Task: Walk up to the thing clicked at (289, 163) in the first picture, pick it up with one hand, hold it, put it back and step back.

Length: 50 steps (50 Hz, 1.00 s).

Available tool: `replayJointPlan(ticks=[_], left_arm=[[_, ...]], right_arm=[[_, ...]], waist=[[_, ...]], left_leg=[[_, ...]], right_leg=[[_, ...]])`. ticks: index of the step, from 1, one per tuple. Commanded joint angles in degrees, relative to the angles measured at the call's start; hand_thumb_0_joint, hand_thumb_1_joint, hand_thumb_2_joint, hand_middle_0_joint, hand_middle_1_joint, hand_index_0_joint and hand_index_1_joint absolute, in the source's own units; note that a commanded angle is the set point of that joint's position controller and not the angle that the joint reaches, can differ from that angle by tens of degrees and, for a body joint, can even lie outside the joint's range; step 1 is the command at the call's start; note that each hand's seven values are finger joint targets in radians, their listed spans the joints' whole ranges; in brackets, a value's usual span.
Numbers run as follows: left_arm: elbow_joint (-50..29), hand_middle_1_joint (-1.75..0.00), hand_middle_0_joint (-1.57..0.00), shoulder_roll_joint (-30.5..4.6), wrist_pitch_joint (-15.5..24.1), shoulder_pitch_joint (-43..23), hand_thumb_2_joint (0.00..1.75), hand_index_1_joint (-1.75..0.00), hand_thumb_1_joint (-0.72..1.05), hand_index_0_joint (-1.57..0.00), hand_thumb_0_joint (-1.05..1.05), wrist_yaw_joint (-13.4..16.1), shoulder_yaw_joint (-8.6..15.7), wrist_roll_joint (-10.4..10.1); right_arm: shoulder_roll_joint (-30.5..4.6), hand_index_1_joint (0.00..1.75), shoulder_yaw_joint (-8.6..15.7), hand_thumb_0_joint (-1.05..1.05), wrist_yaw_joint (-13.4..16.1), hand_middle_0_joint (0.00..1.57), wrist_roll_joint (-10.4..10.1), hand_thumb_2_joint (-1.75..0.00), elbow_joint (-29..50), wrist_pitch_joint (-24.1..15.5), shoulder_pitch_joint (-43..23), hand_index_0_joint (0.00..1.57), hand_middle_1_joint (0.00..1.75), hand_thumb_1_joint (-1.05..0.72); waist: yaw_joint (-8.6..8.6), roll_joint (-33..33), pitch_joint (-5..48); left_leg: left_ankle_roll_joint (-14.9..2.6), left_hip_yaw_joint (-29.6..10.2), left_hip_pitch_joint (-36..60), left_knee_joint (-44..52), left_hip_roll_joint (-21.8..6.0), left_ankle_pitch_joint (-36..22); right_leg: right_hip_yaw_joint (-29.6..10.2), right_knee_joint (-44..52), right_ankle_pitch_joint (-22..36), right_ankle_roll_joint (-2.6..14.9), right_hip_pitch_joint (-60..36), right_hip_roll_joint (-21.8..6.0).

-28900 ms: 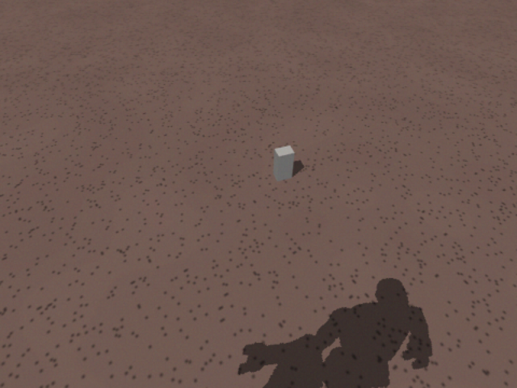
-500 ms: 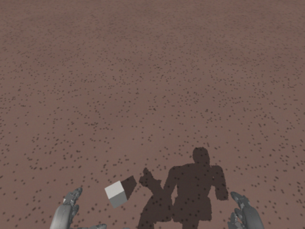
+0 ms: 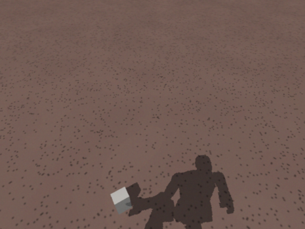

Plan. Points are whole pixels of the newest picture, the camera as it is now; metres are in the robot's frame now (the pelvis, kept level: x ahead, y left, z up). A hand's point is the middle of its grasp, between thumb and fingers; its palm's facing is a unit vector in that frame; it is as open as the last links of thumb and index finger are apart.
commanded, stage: stand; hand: left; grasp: from the side
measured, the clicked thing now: (121, 201) +0.42 +0.20 -0.68
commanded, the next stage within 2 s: step back in 1.70 s
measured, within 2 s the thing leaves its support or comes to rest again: neither
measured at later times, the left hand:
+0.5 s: hand out of the picture +0.04 +0.25 -0.15, palm faces -0.02 -0.94 -0.34, open 7.4 cm
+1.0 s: hand out of the picture +0.08 +0.24 -0.15, palm faces -0.03 -0.94 -0.33, open 7.4 cm
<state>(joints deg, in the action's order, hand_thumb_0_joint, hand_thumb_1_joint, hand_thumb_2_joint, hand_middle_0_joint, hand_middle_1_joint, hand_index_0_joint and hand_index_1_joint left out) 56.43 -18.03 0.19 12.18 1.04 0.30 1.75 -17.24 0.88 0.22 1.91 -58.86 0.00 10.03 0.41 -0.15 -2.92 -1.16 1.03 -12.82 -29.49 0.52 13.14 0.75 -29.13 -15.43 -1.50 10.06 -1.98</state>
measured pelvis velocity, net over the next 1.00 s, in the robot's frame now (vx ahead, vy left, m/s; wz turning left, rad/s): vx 0.01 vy -0.01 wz -0.01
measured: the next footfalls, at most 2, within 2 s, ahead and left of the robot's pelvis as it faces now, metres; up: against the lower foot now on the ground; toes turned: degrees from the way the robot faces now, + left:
none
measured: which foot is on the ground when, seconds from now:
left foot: down 0.00-1.00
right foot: down 0.00-1.00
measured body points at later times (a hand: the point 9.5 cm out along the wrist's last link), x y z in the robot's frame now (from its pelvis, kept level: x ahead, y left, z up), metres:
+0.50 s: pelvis -0.01 +0.00 +0.01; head -0.01 +0.00 +0.46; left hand +0.04 +0.30 -0.13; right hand +0.06 -0.29 -0.13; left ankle +0.03 +0.11 -0.74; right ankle +0.01 -0.14 -0.74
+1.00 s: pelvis +0.01 -0.01 +0.01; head +0.01 -0.01 +0.46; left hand +0.08 +0.29 -0.12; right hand +0.07 -0.30 -0.13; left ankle +0.03 +0.11 -0.74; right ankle +0.01 -0.14 -0.74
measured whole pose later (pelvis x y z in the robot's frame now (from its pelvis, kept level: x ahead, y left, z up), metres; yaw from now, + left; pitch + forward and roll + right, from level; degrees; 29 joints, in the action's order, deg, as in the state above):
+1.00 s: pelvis +0.01 -0.01 +0.01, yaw -1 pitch -3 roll +0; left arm 66.0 -18.4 1.0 6.7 0.3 0.2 1.1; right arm -19.1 0.2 0.1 0.7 -66.5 -0.4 6.3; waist -0.4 -0.5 -3.4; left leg -0.6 1.3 -7.2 -19.3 0.1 8.8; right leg 0.5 -18.9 -10.9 -1.3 4.6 -1.4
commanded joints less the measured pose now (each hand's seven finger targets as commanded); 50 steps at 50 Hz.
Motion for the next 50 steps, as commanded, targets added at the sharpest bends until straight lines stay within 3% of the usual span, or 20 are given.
replayJointPlan(ticks=[1,11,13,16,21,34,38,40,47,50], left_arm=[[-0.77,-0.30,-0.20,-10.78,1.50,-2.99,0.90,-0.30,0.90,-0.20,0.00,0.76,2.36,-0.30],[3.88,-0.30,-0.20,-11.55,1.89,-5.10,0.90,-0.30,0.90,-0.20,0.00,0.73,1.86,-0.27],[4.73,-0.30,-0.20,-11.54,1.74,-4.82,0.90,-0.30,0.90,-0.20,0.00,0.59,1.74,-0.34],[5.40,-0.30,-0.20,-11.82,1.41,-5.08,0.90,-0.30,0.90,-0.20,0.00,0.50,1.83,-0.37],[6.58,-0.30,-0.20,-11.77,1.36,-4.38,0.90,-0.30,0.90,-0.20,0.00,0.23,1.84,-0.28],[7.12,-0.30,-0.20,-12.74,1.75,-6.19,0.90,-0.30,0.90,-0.20,0.00,0.22,1.85,-0.60],[7.06,-0.30,-0.20,-12.46,1.75,-6.26,0.90,-0.30,0.90,-0.20,0.00,0.20,1.87,-0.60],[7.04,-0.30,-0.20,-12.65,1.73,-6.70,0.90,-0.30,0.90,-0.20,0.00,0.20,1.91,-0.71],[6.75,-0.30,-0.20,-12.27,1.84,-6.99,0.90,-0.30,0.90,-0.20,0.00,0.19,1.93,-0.82],[6.69,-0.30,-0.20,-12.38,1.54,-7.57,0.90,-0.30,0.90,-0.20,0.00,0.13,2.09,-0.86]], right_arm=[[-11.76,0.30,2.57,0.00,0.84,0.20,-0.10,-0.90,2.11,-1.53,-3.54,0.20,0.30,-0.90],[-11.68,0.30,2.26,0.00,0.62,0.20,-0.61,-0.90,-1.78,-1.35,-4.07,0.20,0.30,-0.90],[-11.93,0.30,2.22,0.00,0.58,0.20,-0.61,-0.90,-2.21,-1.39,-4.91,0.20,0.30,-0.90],[-12.37,0.30,2.10,0.00,0.60,0.20,-0.62,-0.90,-2.76,-1.02,-5.00,0.20,0.30,-0.90],[-12.90,0.30,2.18,0.00,0.56,0.20,-0.67,-0.90,-3.12,-1.07,-5.75,0.20,0.30,-0.90],[-13.03,0.30,1.68,0.00,0.34,0.20,-1.00,-0.90,-4.19,-1.15,-5.19,0.20,0.30,-0.90],[-13.26,0.30,1.66,0.00,0.41,0.20,-0.99,-0.90,-4.09,-1.36,-6.25,0.20,0.30,-0.90],[-13.07,0.30,1.46,0.00,0.43,0.20,-1.02,-0.90,-4.45,-1.28,-5.19,0.20,0.30,-0.90],[-13.59,0.30,1.51,0.00,0.56,0.20,-1.06,-0.90,-4.57,-1.66,-5.83,0.20,0.30,-0.90],[-13.49,0.30,1.38,0.00,0.74,0.20,-1.01,-0.90,-4.73,-1.62,-5.75,0.20,0.30,-0.90]], waist=[[0.32,-1.33,1.25],[-0.20,0.87,1.40],[-0.03,0.58,0.60],[0.02,-1.20,-1.16],[0.26,-1.04,0.01],[-0.78,0.52,0.89],[-0.38,0.26,2.47],[-0.74,0.39,1.67],[-0.41,0.50,4.10],[-0.60,0.11,3.28]], left_leg=[[-0.76,-8.89,0.55,12.40,-6.32,2.53],[-0.36,-7.63,4.06,13.00,-6.10,-2.37],[-0.12,-7.77,4.30,13.74,-6.16,-1.20],[-0.05,-8.61,0.96,15.87,-6.36,4.93],[-0.21,-8.82,2.20,16.11,-6.81,6.00],[-0.27,-7.53,4.42,14.45,-6.76,-0.08],[-0.39,-7.13,5.76,13.97,-7.03,-4.13],[-0.27,-6.95,5.02,14.13,-7.01,-3.30],[-0.20,-6.40,7.52,13.23,-7.64,-11.82],[-0.04,-6.08,6.81,13.78,-7.47,-10.00]], right_leg=[[-4.18,7.84,3.08,2.30,-0.76,-3.71],[-4.97,12.40,3.97,1.84,-1.70,-5.21],[-4.81,12.62,2.80,1.74,-0.79,-4.88],[-4.13,12.47,0.94,1.55,-1.12,-4.30],[-4.55,12.59,0.11,1.86,-0.81,-4.53],[-5.52,14.37,2.33,1.97,-0.53,-5.24],[-5.45,13.88,6.14,2.10,-1.94,-5.62],[-5.57,14.16,5.65,1.99,-2.28,-5.58],[-5.18,13.64,12.16,1.68,-4.47,-5.86],[-5.18,13.87,11.53,1.68,-4.60,-5.82]])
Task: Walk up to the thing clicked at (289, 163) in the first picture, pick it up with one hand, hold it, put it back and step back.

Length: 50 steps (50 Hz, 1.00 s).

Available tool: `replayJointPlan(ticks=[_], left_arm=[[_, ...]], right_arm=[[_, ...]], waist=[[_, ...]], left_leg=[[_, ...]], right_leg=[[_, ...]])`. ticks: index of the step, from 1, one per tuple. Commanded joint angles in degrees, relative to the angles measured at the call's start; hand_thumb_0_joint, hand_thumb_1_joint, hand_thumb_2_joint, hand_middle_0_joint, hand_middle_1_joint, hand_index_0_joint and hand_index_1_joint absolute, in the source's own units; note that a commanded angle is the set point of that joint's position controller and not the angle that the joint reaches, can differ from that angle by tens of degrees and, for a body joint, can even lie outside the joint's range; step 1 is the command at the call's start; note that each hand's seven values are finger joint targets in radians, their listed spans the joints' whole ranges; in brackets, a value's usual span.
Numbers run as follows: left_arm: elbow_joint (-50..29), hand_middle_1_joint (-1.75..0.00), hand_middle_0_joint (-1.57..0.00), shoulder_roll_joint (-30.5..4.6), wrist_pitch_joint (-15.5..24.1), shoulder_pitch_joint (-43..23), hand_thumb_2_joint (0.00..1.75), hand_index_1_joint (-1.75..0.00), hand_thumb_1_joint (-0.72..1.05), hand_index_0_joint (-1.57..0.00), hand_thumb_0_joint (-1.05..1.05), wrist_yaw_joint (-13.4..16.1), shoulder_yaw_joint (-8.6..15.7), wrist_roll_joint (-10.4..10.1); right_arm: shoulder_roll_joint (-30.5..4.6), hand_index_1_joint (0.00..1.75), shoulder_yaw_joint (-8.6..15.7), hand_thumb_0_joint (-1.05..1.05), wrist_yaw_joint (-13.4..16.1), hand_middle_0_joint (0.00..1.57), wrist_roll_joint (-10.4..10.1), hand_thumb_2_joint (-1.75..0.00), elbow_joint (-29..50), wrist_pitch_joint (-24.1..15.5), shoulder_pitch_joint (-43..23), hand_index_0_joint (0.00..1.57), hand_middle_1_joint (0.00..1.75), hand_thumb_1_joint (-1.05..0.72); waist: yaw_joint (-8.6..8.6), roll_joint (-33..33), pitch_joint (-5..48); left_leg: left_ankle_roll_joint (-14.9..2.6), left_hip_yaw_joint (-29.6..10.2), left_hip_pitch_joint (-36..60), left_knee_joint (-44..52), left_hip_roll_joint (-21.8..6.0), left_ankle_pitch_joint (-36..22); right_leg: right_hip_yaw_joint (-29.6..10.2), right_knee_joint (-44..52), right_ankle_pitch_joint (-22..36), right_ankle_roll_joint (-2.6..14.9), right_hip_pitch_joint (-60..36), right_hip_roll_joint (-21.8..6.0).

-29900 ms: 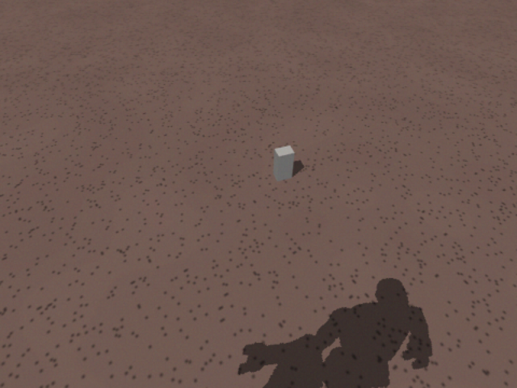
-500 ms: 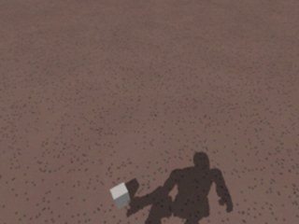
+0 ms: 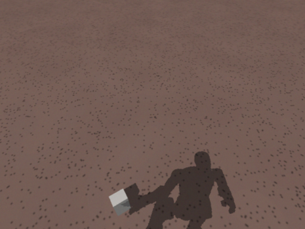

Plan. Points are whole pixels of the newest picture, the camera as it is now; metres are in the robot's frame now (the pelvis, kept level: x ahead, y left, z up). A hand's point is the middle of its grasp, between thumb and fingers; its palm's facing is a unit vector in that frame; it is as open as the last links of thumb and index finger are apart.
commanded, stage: stand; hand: left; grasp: from the side
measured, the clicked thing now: (120, 202) +0.41 +0.21 -0.69
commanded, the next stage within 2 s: step back in 0.70 s
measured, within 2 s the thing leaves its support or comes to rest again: neither
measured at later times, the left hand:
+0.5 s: hand out of the picture +0.09 +0.25 -0.16, palm faces -0.03 -0.94 -0.34, open 7.4 cm
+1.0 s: hand out of the picture +0.07 +0.26 -0.17, palm faces -0.05 -0.91 -0.41, open 7.4 cm
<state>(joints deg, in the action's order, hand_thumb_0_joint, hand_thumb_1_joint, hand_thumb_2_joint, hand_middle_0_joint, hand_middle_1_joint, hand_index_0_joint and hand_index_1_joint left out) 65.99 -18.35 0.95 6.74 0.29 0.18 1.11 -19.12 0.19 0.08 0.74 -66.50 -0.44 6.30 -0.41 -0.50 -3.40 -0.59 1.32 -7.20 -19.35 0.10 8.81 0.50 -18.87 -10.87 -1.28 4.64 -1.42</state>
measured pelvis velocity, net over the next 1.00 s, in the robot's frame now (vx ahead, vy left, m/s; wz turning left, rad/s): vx -0.04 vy -0.01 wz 0.00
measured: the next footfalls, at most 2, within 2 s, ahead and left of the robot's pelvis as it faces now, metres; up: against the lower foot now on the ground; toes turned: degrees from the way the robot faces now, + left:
left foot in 1.24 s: -0.10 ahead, +0.12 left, +0.00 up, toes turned -1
right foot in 1.62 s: -0.13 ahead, -0.08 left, +0.00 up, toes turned +1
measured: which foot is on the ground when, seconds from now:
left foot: down 0.00-0.98, up 1.00-1.00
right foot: down 0.00-1.00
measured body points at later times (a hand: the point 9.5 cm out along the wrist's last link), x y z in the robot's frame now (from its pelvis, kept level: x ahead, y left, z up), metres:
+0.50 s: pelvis +0.01 +0.00 +0.00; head +0.02 +0.00 +0.45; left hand +0.09 +0.30 -0.13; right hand +0.08 -0.30 -0.14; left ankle +0.02 +0.11 -0.75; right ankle +0.00 -0.13 -0.75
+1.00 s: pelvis -0.04 -0.01 -0.02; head +0.02 -0.02 +0.42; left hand +0.08 +0.30 -0.14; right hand +0.07 -0.34 -0.15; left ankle +0.02 +0.11 -0.74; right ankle +0.00 -0.13 -0.75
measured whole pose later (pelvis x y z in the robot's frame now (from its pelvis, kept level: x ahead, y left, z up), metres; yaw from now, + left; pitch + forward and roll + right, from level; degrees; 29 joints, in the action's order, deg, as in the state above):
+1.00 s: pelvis -0.04 -0.01 -0.02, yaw +0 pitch -3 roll +0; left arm 55.7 -22.3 -1.6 4.3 0.1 2.3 0.7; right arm -23.4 3.7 -0.7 -0.6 -56.6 3.3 2.0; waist -1.4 -1.0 -10.6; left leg -1.5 -0.1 -20.3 -38.1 -0.2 16.6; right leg 0.9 -36.7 -16.7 0.8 17.5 -0.6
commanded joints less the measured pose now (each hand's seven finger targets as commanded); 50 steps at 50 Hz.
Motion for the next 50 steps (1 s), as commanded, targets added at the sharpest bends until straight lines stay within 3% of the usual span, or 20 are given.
replayJointPlan(ticks=[1,5,10,12,17,24,31,34,35,39,43,46,47,48,49,50], left_arm=[[-2.82,-0.30,-0.20,-12.11,0.68,-2.41,0.90,-0.30,0.90,-0.20,0.00,0.90,2.25,-0.24],[-2.76,-0.30,-0.20,-12.02,0.64,-1.95,0.90,-0.30,0.90,-0.20,0.00,0.77,2.23,-0.14],[-3.23,-0.30,-0.20,-12.22,0.86,-2.67,0.90,-0.30,0.90,-0.20,0.00,0.86,2.33,-0.23],[-3.29,-0.30,-0.20,-12.13,0.68,-3.15,0.90,-0.30,0.90,-0.20,0.00,0.77,2.32,-0.30],[-3.60,-0.30,-0.20,-12.56,0.79,-3.16,0.90,-0.30,0.90,-0.20,0.00,0.77,2.41,-0.28],[-3.48,-0.30,-0.20,-12.36,0.60,-3.06,0.90,-0.30,0.90,-0.20,0.00,0.74,2.28,-0.31],[-3.96,-0.30,-0.20,-12.56,0.71,-2.93,0.90,-0.30,0.90,-0.20,0.00,0.74,2.23,-0.36],[-3.71,-0.30,-0.20,-12.50,0.67,-2.64,0.90,-0.30,0.90,-0.20,0.00,0.75,2.16,-0.31],[-5.51,-0.30,-0.20,-17.42,0.05,-3.44,0.90,-0.30,0.90,-0.20,0.00,0.83,4.29,-1.65],[-8.41,-0.30,-0.20,-15.00,-0.58,-1.68,0.90,-0.30,0.90,-0.20,0.00,1.14,4.38,-1.86],[-11.03,-0.30,-0.20,-14.40,-1.54,-0.22,0.90,-0.30,0.90,-0.20,0.00,0.97,4.18,-1.18],[-12.54,-0.30,-0.20,-15.91,-1.94,0.15,0.90,-0.30,0.90,-0.20,0.00,0.81,4.70,-0.78],[-13.06,-0.30,-0.20,-17.20,-1.92,0.45,0.90,-0.30,0.90,-0.20,0.00,0.79,5.14,-0.55],[-13.37,-0.30,-0.20,-19.36,-1.87,0.31,0.90,-0.30,0.90,-0.20,0.00,0.72,5.92,-0.44],[-14.65,-0.30,-0.20,-21.69,-1.71,-1.40,0.90,-0.30,0.90,-0.20,0.00,0.84,6.45,0.18],[-16.18,-0.30,-0.20,-23.23,-1.30,-2.41,0.90,-0.30,0.90,-0.20,0.00,0.99,6.89,1.15]], right_arm=[[-11.62,0.30,2.13,0.00,0.91,0.20,0.22,-0.90,2.84,-1.17,-2.14,0.20,0.30,-0.90],[-12.00,0.30,2.25,0.00,0.83,0.20,0.16,-0.90,2.99,-1.16,-2.74,0.20,0.30,-0.90],[-11.77,0.30,2.32,0.00,0.83,0.20,0.14,-0.90,3.23,-1.27,-3.07,0.20,0.30,-0.90],[-12.00,0.30,2.25,0.00,0.86,0.20,0.15,-0.90,3.12,-1.22,-2.63,0.20,0.30,-0.90],[-12.08,0.30,2.39,0.00,0.88,0.20,0.12,-0.90,3.28,-1.43,-3.02,0.20,0.30,-0.90],[-11.87,0.30,2.18,0.00,0.83,0.20,0.08,-0.90,3.21,-1.30,-2.69,0.20,0.30,-0.90],[-12.32,0.30,2.33,0.00,0.85,0.20,0.06,-0.90,3.42,-1.37,-3.39,0.20,0.30,-0.90],[-12.19,0.30,2.35,0.00,0.76,0.20,0.01,-0.90,3.39,-1.20,-3.39,0.20,0.30,-0.90],[-15.89,0.30,3.88,0.00,0.36,0.20,-0.51,-0.90,4.91,-0.14,-4.57,0.20,0.30,-0.90],[-15.71,0.30,4.82,0.00,0.21,0.20,-1.31,-0.90,7.48,0.73,-2.65,0.20,0.30,-0.90],[-16.61,0.30,5.88,0.00,0.11,0.20,-1.26,-0.90,11.14,1.82,-4.05,0.20,0.30,-0.90],[-16.02,0.30,6.16,0.00,-0.06,0.20,-1.23,-0.90,13.26,2.61,-4.68,0.20,0.30,-0.90],[-15.48,0.30,6.19,0.00,-0.18,0.20,-1.23,-0.90,13.97,2.84,-4.68,0.20,0.30,-0.90],[-14.23,0.30,5.95,0.00,-0.31,0.20,-1.12,-0.90,14.31,3.12,-4.75,0.20,0.30,-0.90],[-12.95,0.30,5.84,0.00,-0.55,0.20,-0.88,-0.90,14.71,3.48,-4.05,0.20,0.30,-0.90],[-12.99,0.30,5.93,0.00,-0.56,0.20,-0.26,-0.90,15.37,3.95,-2.84,0.20,0.30,-0.90]], waist=[[0.33,0.43,3.45],[0.54,0.67,2.83],[0.40,1.09,4.40],[0.02,0.50,3.45],[0.31,0.52,5.99],[0.05,0.75,4.27],[0.24,0.36,4.88],[0.12,1.04,3.95],[-0.34,1.75,-1.86],[-0.87,-1.40,6.41],[-0.32,-4.19,9.32],[0.08,-2.53,8.81],[0.40,0.32,8.67],[1.14,4.80,6.80],[1.43,12.53,5.37],[1.88,13.95,4.23]], left_leg=[[-0.36,-6.68,0.99,4.36,-7.11,-5.18],[-0.52,-6.67,1.27,4.46,-7.13,-3.33],[-0.53,-6.48,2.99,3.76,-7.52,-8.76],[-0.47,-6.10,1.62,4.12,-7.29,-5.53],[-0.41,-6.02,3.31,3.76,-7.67,-10.96],[-0.46,-5.98,2.33,4.41,-7.42,-7.54],[-0.34,-5.93,3.61,3.77,-7.65,-10.06],[-0.41,-6.05,3.16,4.15,-7.53,-7.41],[-1.61,-6.96,-1.51,-1.17,-6.83,-16.15],[-4.96,-7.31,0.47,-4.11,-9.29,-24.80],[-7.70,-7.92,-1.92,-7.21,-10.30,-18.75],[-7.00,-6.99,-6.86,-12.54,-7.06,-8.88],[-5.90,-5.82,-8.07,-16.37,-4.57,-3.73],[-3.53,-3.75,-9.80,-22.57,-0.26,3.99],[-1.57,-1.10,-10.48,-33.14,5.47,16.87],[-1.20,-5.30,-12.86,-42.14,5.46,24.89]], right_leg=[[-4.82,3.41,5.75,1.53,0.88,-6.26],[-4.73,4.24,4.63,1.47,1.70,-6.21],[-4.46,3.61,7.57,1.40,1.07,-6.28],[-4.81,4.19,6.56,1.53,1.00,-6.33],[-4.71,3.09,10.39,1.69,-0.74,-6.65],[-4.57,3.81,7.91,1.59,0.33,-6.42],[-4.65,3.67,9.44,1.76,0.48,-6.54],[-4.61,4.35,7.16,1.68,1.11,-6.35],[-5.29,-1.32,16.71,2.36,6.31,-5.25],[-2.27,-9.72,15.47,3.49,4.43,-3.04],[-2.10,-15.46,10.47,4.49,5.88,-2.03],[-5.98,-14.93,9.93,7.28,6.98,-4.70],[-9.35,-12.26,10.54,9.30,7.83,-7.56],[-14.34,-6.92,11.31,12.20,10.10,-12.06],[-21.41,-0.35,13.19,16.35,13.01,-18.81],[-25.58,0.80,14.02,19.56,15.26,-22.29]])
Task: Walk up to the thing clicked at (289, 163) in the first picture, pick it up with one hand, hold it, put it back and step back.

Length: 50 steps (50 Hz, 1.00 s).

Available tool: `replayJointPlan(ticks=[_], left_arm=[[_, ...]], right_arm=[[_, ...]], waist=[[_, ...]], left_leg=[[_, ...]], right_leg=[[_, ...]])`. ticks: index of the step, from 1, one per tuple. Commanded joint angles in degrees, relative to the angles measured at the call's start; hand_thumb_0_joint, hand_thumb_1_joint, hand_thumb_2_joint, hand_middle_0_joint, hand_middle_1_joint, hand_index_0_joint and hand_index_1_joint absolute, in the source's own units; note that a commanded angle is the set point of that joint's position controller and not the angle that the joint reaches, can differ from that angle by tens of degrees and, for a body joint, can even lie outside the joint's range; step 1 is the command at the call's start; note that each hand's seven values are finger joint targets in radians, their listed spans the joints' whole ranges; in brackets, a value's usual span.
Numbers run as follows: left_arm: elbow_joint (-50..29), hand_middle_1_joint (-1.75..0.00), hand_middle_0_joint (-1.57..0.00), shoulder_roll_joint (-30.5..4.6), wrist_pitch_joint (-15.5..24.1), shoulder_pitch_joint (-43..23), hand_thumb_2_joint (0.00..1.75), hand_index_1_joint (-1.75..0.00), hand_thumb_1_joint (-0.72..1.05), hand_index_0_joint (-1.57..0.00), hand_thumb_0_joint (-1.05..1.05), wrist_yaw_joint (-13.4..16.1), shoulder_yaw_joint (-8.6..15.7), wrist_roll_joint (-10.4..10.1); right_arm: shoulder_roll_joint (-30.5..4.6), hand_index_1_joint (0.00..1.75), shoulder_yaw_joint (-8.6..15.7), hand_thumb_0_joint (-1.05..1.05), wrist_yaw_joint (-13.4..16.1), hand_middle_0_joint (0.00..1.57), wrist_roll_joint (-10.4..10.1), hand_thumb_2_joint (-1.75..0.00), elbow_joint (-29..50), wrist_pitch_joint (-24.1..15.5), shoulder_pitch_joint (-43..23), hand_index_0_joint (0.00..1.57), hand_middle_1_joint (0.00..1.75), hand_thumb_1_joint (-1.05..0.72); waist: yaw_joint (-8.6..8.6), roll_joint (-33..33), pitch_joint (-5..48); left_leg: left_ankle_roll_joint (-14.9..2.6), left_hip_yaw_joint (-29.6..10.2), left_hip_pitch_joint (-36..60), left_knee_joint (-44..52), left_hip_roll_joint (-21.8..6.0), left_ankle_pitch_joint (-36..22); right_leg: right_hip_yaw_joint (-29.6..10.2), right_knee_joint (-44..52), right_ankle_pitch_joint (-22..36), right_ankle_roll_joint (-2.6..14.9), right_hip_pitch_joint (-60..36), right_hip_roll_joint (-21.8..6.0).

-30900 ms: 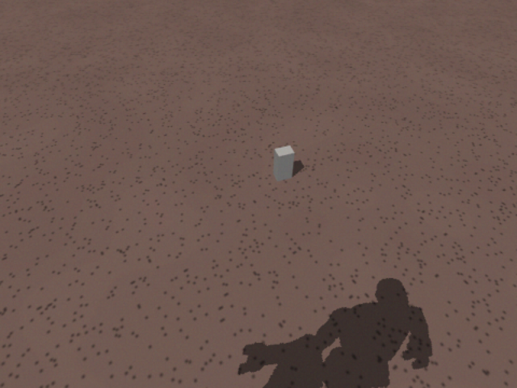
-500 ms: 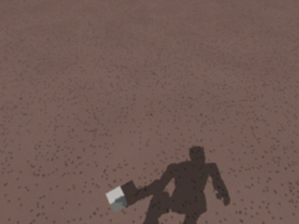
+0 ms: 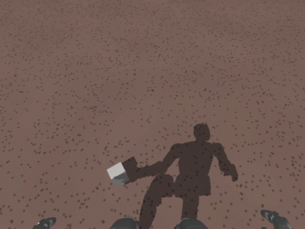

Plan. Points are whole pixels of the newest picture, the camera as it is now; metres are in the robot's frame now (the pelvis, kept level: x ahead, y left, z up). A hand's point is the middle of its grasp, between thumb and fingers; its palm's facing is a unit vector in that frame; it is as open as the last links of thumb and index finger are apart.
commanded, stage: step back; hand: left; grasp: from the side
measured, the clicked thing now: (118, 175) +0.45 +0.22 -0.67
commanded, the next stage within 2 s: none
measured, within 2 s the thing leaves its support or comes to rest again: neither
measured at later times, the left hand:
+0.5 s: hand out of the picture +0.02 +0.31 -0.15, palm faces -0.05 -0.94 -0.35, open 7.4 cm
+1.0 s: hand out of the picture -0.07 +0.32 -0.14, palm faces -0.05 -0.92 -0.38, open 7.4 cm
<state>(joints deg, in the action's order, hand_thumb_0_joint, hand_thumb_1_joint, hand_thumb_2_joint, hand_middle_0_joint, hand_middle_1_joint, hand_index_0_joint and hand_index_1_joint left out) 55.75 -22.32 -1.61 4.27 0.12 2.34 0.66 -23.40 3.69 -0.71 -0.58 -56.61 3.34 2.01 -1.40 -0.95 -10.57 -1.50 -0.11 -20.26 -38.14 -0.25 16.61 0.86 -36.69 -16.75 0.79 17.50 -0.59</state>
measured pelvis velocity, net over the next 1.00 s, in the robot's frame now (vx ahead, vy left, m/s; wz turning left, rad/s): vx -0.23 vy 0.07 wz -0.02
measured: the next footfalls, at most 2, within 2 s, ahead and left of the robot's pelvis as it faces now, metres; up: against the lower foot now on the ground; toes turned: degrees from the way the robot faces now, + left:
left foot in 0.24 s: -0.06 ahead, +0.14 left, +0.00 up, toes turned -1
right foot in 0.62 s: -0.09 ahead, -0.06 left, +0.00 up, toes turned +1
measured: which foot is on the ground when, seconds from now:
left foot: up 0.00-0.22, down 0.24-0.68, up 0.70-0.96, down 0.98-1.00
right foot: down 0.00-0.26, up 0.28-0.60, down 0.62-1.00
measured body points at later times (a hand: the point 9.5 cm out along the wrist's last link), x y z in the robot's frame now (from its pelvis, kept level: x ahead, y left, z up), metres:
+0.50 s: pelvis -0.10 +0.05 +0.01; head -0.02 +0.08 +0.45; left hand +0.02 +0.36 -0.13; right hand -0.04 -0.26 -0.10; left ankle -0.10 +0.14 -0.72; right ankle -0.12 -0.09 -0.66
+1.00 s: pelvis -0.23 +0.07 -0.01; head -0.16 +0.08 +0.44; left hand -0.06 +0.37 -0.11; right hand -0.14 -0.25 -0.12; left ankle -0.24 +0.19 -0.73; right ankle -0.13 -0.06 -0.72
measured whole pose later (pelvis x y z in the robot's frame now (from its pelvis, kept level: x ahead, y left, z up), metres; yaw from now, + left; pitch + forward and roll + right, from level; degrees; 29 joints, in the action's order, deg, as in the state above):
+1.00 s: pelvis -0.23 +0.07 -0.01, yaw -1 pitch -3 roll +1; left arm 42.0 -22.0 -3.2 5.3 0.1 3.7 1.8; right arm -22.2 2.8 1.4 0.7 -50.7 1.6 8.5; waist 0.0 2.5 -11.7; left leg -0.2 -1.6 -12.4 -37.1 2.8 21.3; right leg -3.2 -38.7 -12.1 -0.7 23.5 -0.9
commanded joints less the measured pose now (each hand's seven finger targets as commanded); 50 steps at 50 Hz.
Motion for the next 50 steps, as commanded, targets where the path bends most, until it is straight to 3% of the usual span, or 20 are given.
replayJointPlan(ticks=[1,4,9,11,12,13,14,15,18,25,28,31,33,34,35,39,45,48,49,50], left_arm=[[-6.96,-0.30,-0.20,-19.17,1.39,-1.24,0.90,-0.30,0.90,-0.20,0.00,1.36,4.98,1.98],[-9.42,-0.30,-0.20,-15.07,1.05,-6.86,0.90,-0.30,0.90,-0.20,0.00,1.58,4.44,2.06],[-10.34,-0.30,-0.20,-14.23,-0.12,-1.13,0.90,-0.30,0.90,-0.20,0.00,2.01,4.63,1.73],[-10.77,-0.30,-0.20,-14.82,-1.06,-1.42,0.90,-0.30,0.90,-0.20,0.00,1.44,4.50,0.39],[-11.19,-0.30,-0.20,-11.92,-1.50,-0.11,0.90,-0.30,0.90,-0.20,0.00,1.25,3.82,-0.17],[-11.79,-0.30,-0.20,-8.61,-1.56,2.02,0.90,-0.30,0.90,-0.20,0.00,1.23,3.16,-0.52],[-11.87,-0.30,-0.20,-10.16,-1.55,-1.10,0.90,-0.30,0.90,-0.20,0.00,2.08,3.73,-0.06],[-12.28,-0.30,-0.20,-10.64,-1.25,-4.89,0.90,-0.30,0.90,-0.20,0.00,2.67,4.11,0.80],[-10.40,-0.30,-0.20,-9.87,-1.26,0.60,0.90,-0.30,0.90,-0.20,0.00,1.93,3.97,-0.70],[-12.64,-0.30,-0.20,-8.91,0.09,0.73,0.90,-0.30,0.90,-0.20,0.00,1.63,4.03,0.45],[-11.98,-0.30,-0.20,-8.64,0.63,2.80,0.90,-0.30,0.90,-0.20,0.00,1.36,4.33,0.72],[-9.54,-0.30,-0.20,-8.33,1.30,8.06,0.90,-0.30,0.90,-0.20,0.00,1.34,4.55,1.43],[-10.38,-0.30,-0.20,-13.99,1.80,7.02,0.90,-0.30,0.90,-0.20,0.00,1.36,5.96,1.93],[-11.95,-0.30,-0.20,-18.13,1.48,3.63,0.90,-0.30,0.90,-0.20,0.00,1.22,6.26,1.48],[-13.51,-0.30,-0.20,-17.28,1.76,3.07,0.90,-0.30,0.90,-0.20,0.00,1.25,6.46,1.75],[-15.05,-0.30,-0.20,-11.81,1.09,0.43,0.90,-0.30,0.90,-0.20,0.00,1.62,5.62,1.00],[-16.41,-0.30,-0.20,-11.72,-0.32,4.71,0.90,-0.30,0.90,-0.20,0.00,1.41,5.43,1.80],[-17.18,-0.30,-0.20,-12.54,-1.51,3.49,0.90,-0.30,0.90,-0.20,0.00,0.71,5.25,0.69],[-17.47,-0.30,-0.20,-11.27,-1.91,4.54,0.90,-0.30,0.90,-0.20,0.00,0.58,4.76,0.55],[-17.88,-0.30,-0.20,-9.11,-1.99,4.22,0.90,-0.30,0.90,-0.20,0.00,0.50,4.33,0.39]], right_arm=[[-9.23,0.30,2.60,0.00,0.03,0.20,1.06,-0.90,5.31,0.31,3.82,0.20,0.30,-0.90],[-9.71,0.30,2.96,0.00,-0.23,0.20,-0.35,-0.90,4.38,-0.12,8.67,0.20,0.30,-0.90],[-9.03,0.30,2.05,0.00,0.85,0.20,1.40,-0.90,5.51,-1.30,9.71,0.20,0.30,-0.90],[-8.43,0.30,2.28,0.00,1.29,0.20,2.45,-0.90,4.71,-2.14,12.47,0.20,0.30,-0.90],[-9.80,0.30,2.87,0.00,1.62,0.20,3.35,-0.90,4.91,-2.60,11.93,0.20,0.30,-0.90],[-15.77,0.30,4.18,0.00,1.75,0.20,4.28,-0.90,5.79,-2.70,10.08,0.20,0.30,-0.90],[-19.48,0.30,4.77,0.00,1.44,0.20,3.49,-0.90,6.73,-2.51,8.81,0.20,0.30,-0.90],[-20.21,0.30,5.08,0.00,1.57,0.20,3.17,-0.90,7.58,-2.73,9.51,0.20,0.30,-0.90],[-12.00,0.30,2.82,0.00,2.75,0.20,3.25,-0.90,8.69,-2.91,2.56,0.20,0.30,-0.90],[-11.08,0.30,3.35,0.00,3.33,0.20,1.69,-0.90,9.31,-2.68,9.91,0.20,0.30,-0.90],[-11.45,0.30,3.34,0.00,2.87,0.20,1.43,-0.90,10.06,-2.25,8.57,0.20,0.30,-0.90],[-11.67,0.30,3.18,0.00,2.38,0.20,0.61,-0.90,10.99,-1.61,5.28,0.20,0.30,-0.90],[-8.40,0.30,1.83,0.00,2.13,0.20,-0.33,-0.90,12.24,-1.82,4.44,0.20,0.30,-0.90],[-8.19,0.30,2.07,0.00,2.74,0.20,-0.13,-0.90,11.97,-1.25,3.45,0.20,0.30,-0.90],[-10.06,0.30,2.77,0.00,2.90,0.20,0.20,-0.90,11.13,-0.93,5.00,0.20,0.30,-0.90],[-9.23,0.30,1.77,0.00,2.58,0.20,0.20,-0.90,9.10,-1.49,8.27,0.20,0.30,-0.90],[-8.30,0.30,1.25,0.00,2.82,0.20,0.92,-0.90,10.54,-2.59,9.01,0.20,0.30,-0.90],[-8.03,0.30,2.04,0.00,2.67,0.20,1.68,-0.90,8.76,-3.30,13.09,0.20,0.30,-0.90],[-9.48,0.30,2.75,0.00,2.62,0.20,2.57,-0.90,9.10,-3.40,12.16,0.20,0.30,-0.90],[-14.52,0.30,4.06,0.00,2.57,0.20,3.60,-0.90,9.50,-3.43,11.78,0.20,0.30,-0.90]], waist=[[1.55,13.75,11.00],[-0.43,10.91,11.76],[2.46,11.44,15.40],[0.14,9.87,14.61],[0.75,4.83,14.78],[2.73,-11.25,14.01],[0.22,-10.92,12.42],[-3.01,-13.83,11.76],[3.14,-6.95,8.97],[-1.34,-6.22,13.12],[-0.62,-6.83,14.30],[2.22,-3.98,15.27],[2.02,10.06,15.38],[3.65,19.17,11.81],[3.27,15.93,9.62],[1.60,7.65,9.64],[3.25,12.73,14.55],[1.22,10.92,15.98],[1.86,8.60,15.21],[1.35,-3.40,14.21]], left_leg=[[-0.58,-6.21,0.07,-26.44,4.24,16.91],[-0.11,-5.47,1.21,-27.81,4.98,12.63],[0.71,-2.90,-0.58,0.69,1.01,10.56],[0.80,1.27,6.18,18.05,1.94,-4.89],[0.56,-5.48,11.20,19.61,-2.74,-12.93],[-1.36,-20.98,18.14,17.45,-13.85,-31.52],[-7.97,-22.71,14.87,15.08,-18.08,-38.11],[-12.89,-29.33,8.95,18.11,-21.99,-33.12],[-3.98,-10.24,14.71,12.28,-9.77,-42.40],[-10.12,-12.56,25.35,8.51,-13.40,-38.18],[-9.31,-10.93,21.22,6.05,-12.19,-33.70],[-6.61,-9.19,13.41,1.60,-10.32,-24.26],[-1.61,-5.06,-1.18,-7.31,-1.45,-3.20],[0.72,-2.51,-1.40,-20.01,5.61,18.62],[1.56,-8.05,0.11,-27.50,4.08,22.01],[2.33,-7.84,-2.39,-31.11,7.10,14.20],[2.73,-2.15,-1.97,-2.17,1.83,11.44],[2.22,1.82,6.93,15.89,2.89,-4.70],[0.76,-3.75,11.03,16.32,-0.36,-7.15],[-3.53,-19.58,14.32,18.67,-12.15,-8.57]], right_leg=[[-25.09,17.78,19.80,18.06,3.94,-23.61],[-13.37,14.49,18.10,13.01,2.93,-15.43],[-12.87,6.20,24.14,9.61,-12.89,-13.95],[-9.84,0.38,25.76,7.10,-11.11,-11.47],[-7.98,-4.87,18.16,4.65,-4.94,-8.04],[-3.54,-13.68,-8.17,1.52,10.10,2.17],[-7.33,-19.10,-19.43,0.13,13.14,6.61],[-11.05,-25.08,-21.46,-0.60,10.58,6.45],[-13.38,-30.50,-9.81,0.98,15.70,7.49],[-8.24,-15.05,-10.68,-1.78,12.46,4.50],[-4.23,-2.44,-8.10,-0.70,5.07,2.51],[-3.14,14.03,10.04,1.13,-6.22,2.08],[-20.75,13.17,25.09,7.00,-13.14,-9.72],[-32.51,16.61,28.75,17.19,-3.19,-20.44],[-35.34,16.59,28.41,18.98,0.75,-22.14],[-16.07,12.37,30.27,12.53,-1.97,-11.23],[-14.52,7.50,25.81,10.13,-14.64,-9.41],[-12.48,1.40,21.17,6.83,-11.38,-7.00],[-12.85,0.24,14.36,4.53,-3.74,-5.33],[-10.03,-7.89,-0.53,1.95,8.21,1.25]])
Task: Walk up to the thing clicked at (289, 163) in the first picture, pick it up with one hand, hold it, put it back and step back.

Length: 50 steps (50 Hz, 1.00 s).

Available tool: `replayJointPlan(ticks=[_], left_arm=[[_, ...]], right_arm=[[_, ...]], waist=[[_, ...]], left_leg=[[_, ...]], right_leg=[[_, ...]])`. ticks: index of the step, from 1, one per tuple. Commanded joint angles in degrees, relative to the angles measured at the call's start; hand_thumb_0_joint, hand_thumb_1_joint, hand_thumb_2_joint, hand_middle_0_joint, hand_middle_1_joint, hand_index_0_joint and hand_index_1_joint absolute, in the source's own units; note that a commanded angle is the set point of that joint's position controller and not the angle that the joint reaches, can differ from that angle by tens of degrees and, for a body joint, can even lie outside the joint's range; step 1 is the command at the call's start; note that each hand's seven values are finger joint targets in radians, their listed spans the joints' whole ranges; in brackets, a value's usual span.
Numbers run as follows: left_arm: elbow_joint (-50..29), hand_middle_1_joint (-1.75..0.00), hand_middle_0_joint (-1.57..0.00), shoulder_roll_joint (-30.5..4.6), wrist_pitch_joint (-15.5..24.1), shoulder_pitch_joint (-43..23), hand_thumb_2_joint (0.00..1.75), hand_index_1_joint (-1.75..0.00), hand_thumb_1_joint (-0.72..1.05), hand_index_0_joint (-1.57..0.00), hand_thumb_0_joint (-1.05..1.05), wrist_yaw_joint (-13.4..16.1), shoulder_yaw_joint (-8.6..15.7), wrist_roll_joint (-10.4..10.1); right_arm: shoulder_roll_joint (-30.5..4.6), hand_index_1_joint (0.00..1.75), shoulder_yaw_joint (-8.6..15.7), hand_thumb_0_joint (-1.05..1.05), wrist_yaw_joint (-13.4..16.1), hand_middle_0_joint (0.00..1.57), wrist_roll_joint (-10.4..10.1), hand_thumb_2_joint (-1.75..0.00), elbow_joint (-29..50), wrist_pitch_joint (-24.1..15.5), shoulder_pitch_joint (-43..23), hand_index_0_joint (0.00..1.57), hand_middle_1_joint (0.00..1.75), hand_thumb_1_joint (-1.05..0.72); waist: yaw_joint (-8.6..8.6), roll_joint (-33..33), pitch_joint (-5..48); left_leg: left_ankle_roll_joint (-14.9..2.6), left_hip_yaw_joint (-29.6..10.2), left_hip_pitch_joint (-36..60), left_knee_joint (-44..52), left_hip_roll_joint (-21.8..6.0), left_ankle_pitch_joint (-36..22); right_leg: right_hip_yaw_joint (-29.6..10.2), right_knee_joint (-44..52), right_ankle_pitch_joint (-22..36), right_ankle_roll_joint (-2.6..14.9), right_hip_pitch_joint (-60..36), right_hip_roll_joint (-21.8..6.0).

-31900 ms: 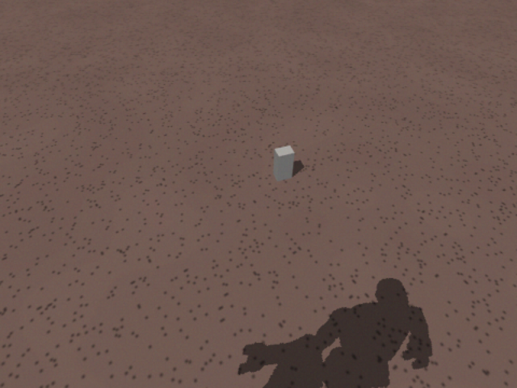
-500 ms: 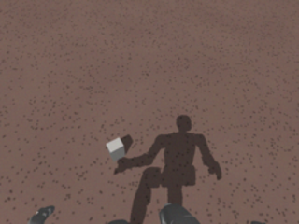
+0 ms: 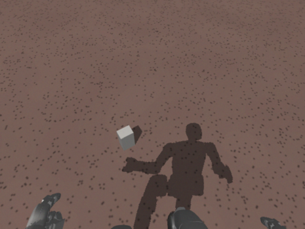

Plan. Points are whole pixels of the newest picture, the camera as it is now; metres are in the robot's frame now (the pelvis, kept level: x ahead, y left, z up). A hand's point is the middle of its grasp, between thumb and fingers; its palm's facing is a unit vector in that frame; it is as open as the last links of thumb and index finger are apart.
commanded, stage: step back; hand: left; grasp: from the side
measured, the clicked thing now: (126, 138) +0.67 +0.16 -0.66
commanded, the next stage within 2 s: none
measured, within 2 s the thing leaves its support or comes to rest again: neither
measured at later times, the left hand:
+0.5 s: hand out of the picture -0.07 +0.22 -0.14, palm faces -0.10 -0.92 -0.39, open 7.4 cm
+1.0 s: hand out of the picture -0.21 +0.20 -0.15, palm faces -0.05 -0.94 -0.35, open 7.4 cm
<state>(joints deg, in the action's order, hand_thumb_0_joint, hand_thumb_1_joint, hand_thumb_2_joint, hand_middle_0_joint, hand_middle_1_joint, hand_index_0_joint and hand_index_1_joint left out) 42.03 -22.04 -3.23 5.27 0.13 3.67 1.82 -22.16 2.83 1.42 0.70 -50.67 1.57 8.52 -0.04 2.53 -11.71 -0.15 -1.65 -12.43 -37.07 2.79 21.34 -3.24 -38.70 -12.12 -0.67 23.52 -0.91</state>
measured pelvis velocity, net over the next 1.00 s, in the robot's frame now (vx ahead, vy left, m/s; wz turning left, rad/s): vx -0.32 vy -0.06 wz -0.05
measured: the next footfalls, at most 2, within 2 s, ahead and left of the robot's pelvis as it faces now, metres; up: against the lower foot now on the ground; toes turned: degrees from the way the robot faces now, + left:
right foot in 0.40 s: -0.12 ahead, -0.16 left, +0.00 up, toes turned -1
left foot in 0.74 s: -0.21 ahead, +0.07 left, +0.00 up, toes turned -2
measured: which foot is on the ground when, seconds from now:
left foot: down 0.00-0.44, up 0.46-0.72, down 0.74-1.00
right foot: down 0.00-0.02, up 0.04-0.38, down 0.40-0.76, up 0.78-1.00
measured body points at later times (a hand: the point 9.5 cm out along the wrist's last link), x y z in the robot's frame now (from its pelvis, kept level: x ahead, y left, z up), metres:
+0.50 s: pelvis -0.16 -0.04 +0.00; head -0.12 -0.05 +0.45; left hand -0.06 +0.27 -0.11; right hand -0.06 -0.37 -0.11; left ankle -0.06 +0.10 -0.68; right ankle -0.16 -0.16 -0.72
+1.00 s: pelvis -0.32 -0.06 +0.01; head -0.27 -0.03 +0.45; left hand -0.21 +0.25 -0.12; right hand -0.23 -0.38 -0.08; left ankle -0.25 +0.07 -0.72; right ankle -0.37 -0.22 -0.66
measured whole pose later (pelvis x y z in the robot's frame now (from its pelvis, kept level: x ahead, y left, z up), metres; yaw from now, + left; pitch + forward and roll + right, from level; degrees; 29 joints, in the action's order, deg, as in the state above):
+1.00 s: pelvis -0.32 -0.06 +0.01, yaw -3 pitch -2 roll -1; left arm 45.7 -23.0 -4.4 10.1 -0.5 4.6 1.5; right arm -21.4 2.3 1.6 2.1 -47.3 0.3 10.3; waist 0.7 2.7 -8.4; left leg -0.2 -0.9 -20.8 -36.0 -2.6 13.6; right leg -8.8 -60.9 -28.1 -0.8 22.1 3.5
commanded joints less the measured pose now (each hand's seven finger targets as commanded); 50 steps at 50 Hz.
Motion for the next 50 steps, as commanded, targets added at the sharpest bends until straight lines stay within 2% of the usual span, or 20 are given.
replayJointPlan(ticks=[1,2,6,12,18,20,21,22,23,24,27,33,36,37,38,39,40,43,47,50], left_arm=[[-4.77,-0.30,-0.20,-10.93,-0.02,-0.70,0.90,-0.30,0.90,-0.20,0.00,1.22,3.93,-0.45],[-4.66,-0.30,-0.20,-12.30,0.08,-3.18,0.90,-0.30,0.90,-0.20,0.00,1.67,4.56,0.56],[-0.73,-0.30,-0.20,-11.12,-0.13,6.39,0.90,-0.30,0.90,-0.20,0.00,0.58,4.92,-0.83],[-2.27,-0.30,-0.20,-10.04,0.67,4.46,0.90,-0.30,0.90,-0.20,0.00,0.48,4.55,-0.01],[1.92,-0.30,-0.20,-9.70,0.98,11.07,0.90,-0.30,0.90,-0.20,0.00,-0.40,4.42,-0.20],[4.42,-0.30,-0.20,-11.11,1.34,15.73,0.90,-0.30,0.90,-0.20,0.00,-0.26,4.97,0.35],[3.60,-0.30,-0.20,-14.59,1.46,14.79,0.90,-0.30,0.90,-0.20,0.00,-0.43,5.91,1.19],[1.20,-0.30,-0.20,-20.71,0.97,9.00,0.90,-0.30,0.90,-0.20,0.00,-0.73,6.99,1.04],[-1.29,-0.30,-0.20,-23.33,1.09,2.90,0.90,-0.30,0.90,-0.20,0.00,-0.31,7.29,1.44],[-2.44,-0.30,-0.20,-20.52,1.14,-0.89,0.90,-0.30,0.90,-0.20,0.00,0.00,6.52,1.31],[-2.88,-0.30,-0.20,-13.69,1.45,-3.01,0.90,-0.30,0.90,-0.20,0.00,0.42,5.17,1.00],[-3.12,-0.30,-0.20,-12.13,0.69,3.90,0.90,-0.30,0.90,-0.20,0.00,1.50,5.07,1.26],[-3.93,-0.30,-0.20,-11.87,-0.89,3.03,0.90,-0.30,0.90,-0.20,0.00,0.93,3.80,-0.20],[-4.46,-0.30,-0.20,-9.46,-1.23,4.49,0.90,-0.30,0.90,-0.20,0.00,0.74,3.08,-0.38],[-4.55,-0.30,-0.20,-7.51,-1.23,5.06,0.90,-0.30,0.90,-0.20,0.00,0.63,2.71,-0.73],[-5.26,-0.30,-0.20,-10.87,-1.22,0.43,0.90,-0.30,0.90,-0.20,0.00,1.46,3.82,-0.15],[-4.73,-0.30,-0.20,-13.08,-1.26,-1.06,0.90,-0.30,0.90,-0.20,0.00,1.48,4.35,0.13],[-1.35,-0.30,-0.20,-11.77,-1.25,4.63,0.90,-0.30,0.90,-0.20,0.00,0.51,4.61,-0.85],[-1.44,-0.30,-0.20,-9.94,0.14,4.56,0.90,-0.30,0.90,-0.20,0.00,0.20,3.96,-0.25],[0.71,-0.30,-0.20,-10.10,2.35,5.17,0.90,-0.30,0.90,-0.20,0.00,-0.08,3.03,-0.57]], right_arm=[[-21.27,0.30,5.86,0.00,-0.19,0.20,1.77,-0.90,4.80,-1.37,2.11,0.20,0.30,-0.90],[-22.16,0.30,6.30,0.00,0.06,0.20,1.66,-0.90,5.84,-1.86,-0.52,0.20,0.30,-0.90],[-13.29,0.30,3.87,0.00,0.67,0.20,1.82,-0.90,6.76,-2.68,-3.98,0.20,0.30,-0.90],[-13.64,0.30,4.59,0.00,1.15,0.20,0.98,-0.90,6.83,-2.36,3.87,0.20,0.30,-0.90],[-16.73,0.30,4.94,0.00,0.52,0.20,1.03,-0.90,9.22,-0.88,-0.21,0.20,0.30,-0.90],[-15.08,0.30,4.15,0.00,0.23,0.20,0.19,-0.90,10.12,-0.15,-2.64,0.20,0.30,-0.90],[-12.64,0.30,3.53,0.00,0.21,0.20,-0.14,-0.90,10.50,0.05,-1.84,0.20,0.30,-0.90],[-10.29,0.30,3.52,0.00,1.10,0.20,-0.50,-0.90,11.22,0.04,-3.82,0.20,0.30,-0.90],[-13.39,0.30,4.81,0.00,1.80,0.20,-0.15,-0.90,10.02,0.40,-2.62,0.20,0.30,-0.90],[-14.53,0.30,5.03,0.00,1.51,0.20,-0.33,-0.90,8.23,0.37,0.15,0.20,0.30,-0.90],[-11.80,0.30,3.32,0.00,0.98,0.20,-0.84,-0.90,5.32,-0.12,3.79,0.20,0.30,-0.90],[-9.59,0.30,2.06,0.00,1.34,0.20,0.27,-0.90,6.75,-2.14,4.84,0.20,0.30,-0.90],[-10.15,0.30,3.18,0.00,1.19,0.20,1.13,-0.90,4.26,-2.45,9.26,0.20,0.30,-0.90],[-12.98,0.30,4.08,0.00,1.16,0.20,2.04,-0.90,4.52,-2.42,8.61,0.20,0.30,-0.90],[-18.60,0.30,5.27,0.00,1.02,0.20,2.56,-0.90,5.41,-2.12,6.23,0.20,0.30,-0.90],[-23.42,0.30,5.97,0.00,0.82,0.20,2.22,-0.90,6.89,-2.00,5.37,0.20,0.30,-0.90],[-22.67,0.30,6.17,0.00,1.42,0.20,2.08,-0.90,7.49,-2.55,1.89,0.20,0.30,-0.90],[-14.79,0.30,3.68,0.00,1.87,0.20,2.00,-0.90,8.20,-2.76,-1.45,0.20,0.30,-0.90],[-13.85,0.30,4.30,0.00,1.44,0.20,1.31,-0.90,6.91,-2.53,3.21,0.20,0.30,-0.90],[-14.08,0.30,4.10,0.00,0.54,0.20,1.67,-0.90,6.79,-1.90,1.75,0.20,0.30,-0.90]], waist=[[-1.98,-15.75,11.71],[-2.99,-15.90,8.74],[3.39,-8.66,9.46],[-1.95,-10.44,14.52],[0.48,-15.18,17.24],[3.18,-11.09,18.04],[2.80,-2.06,15.64],[3.87,13.68,11.81],[2.97,15.86,7.17],[0.77,13.59,4.24],[-1.06,7.44,5.07],[2.62,10.89,14.89],[0.77,6.24,16.32],[1.50,-1.40,16.44],[2.36,-15.17,15.06],[-1.59,-15.87,14.57],[-0.83,-15.16,11.61],[3.18,-7.43,12.41],[0.19,-10.64,14.44],[-1.23,-14.49,16.22]], left_leg=[[-13.83,-28.21,-4.18,21.19,-26.15,-15.31],[-18.45,-33.36,-11.07,23.05,-30.01,-13.92],[-9.76,-10.42,-0.70,13.97,-15.43,-29.95],[-13.68,-10.63,13.42,8.65,-17.23,-35.12],[-11.14,-9.13,1.58,5.99,-16.56,-23.01],[-7.15,-7.19,-5.84,1.54,-13.55,-16.06],[-3.82,-6.05,-15.03,-5.54,-7.58,-5.50],[-0.39,-0.90,-17.49,-19.55,2.67,11.75],[0.43,-6.04,-12.11,-30.72,0.26,14.94],[-0.26,-7.33,-9.14,-32.97,-0.67,11.88],[0.46,-5.88,-14.08,-33.73,3.68,4.19],[0.83,-0.92,-15.30,-4.41,-1.65,7.58],[-0.09,2.40,-2.16,16.88,-0.51,-12.00],[-2.46,-9.15,3.47,16.51,-7.70,-15.67],[-8.06,-25.61,7.51,17.35,-19.95,-24.45],[-17.00,-32.44,-4.47,17.97,-28.38,-24.09],[-18.80,-34.31,-10.16,19.11,-30.18,-22.88],[-12.28,-12.07,-3.23,10.98,-17.36,-34.80],[-12.04,-11.05,6.61,8.87,-16.40,-26.49],[-11.58,-8.33,5.48,8.73,-14.55,-10.03]], right_leg=[[-2.97,-17.84,-22.97,1.36,3.54,7.48],[-9.01,-27.95,-24.27,0.87,1.49,5.88],[-10.11,-35.95,-13.97,1.52,7.32,8.35],[-6.54,-21.77,-17.13,-2.04,7.91,5.50],[1.84,5.36,-9.66,0.14,-9.54,2.28],[1.17,13.75,-1.48,2.27,-16.39,2.17],[-12.23,15.75,-5.73,4.79,-17.07,-4.89],[-25.83,22.10,-10.23,13.49,-3.74,-16.95],[-32.85,26.16,-14.34,17.98,9.95,-23.06],[-28.77,26.58,-17.25,16.33,14.85,-21.66],[-9.45,17.02,-1.82,10.58,3.37,-9.32],[-9.33,6.73,21.19,11.64,-22.10,-11.93],[-5.53,-2.64,17.03,7.85,-15.22,-8.00],[-3.96,-7.06,4.82,5.12,-4.70,-4.53],[1.62,-17.11,-18.72,2.33,9.11,4.19],[-4.58,-25.61,-26.22,1.18,4.19,3.94],[-8.86,-32.79,-24.12,1.38,1.61,1.95],[-9.30,-37.94,-16.53,1.41,5.70,6.44],[-6.37,-22.55,-16.40,-0.45,5.93,3.91],[-0.09,-1.77,-16.18,-0.69,-1.95,1.17]])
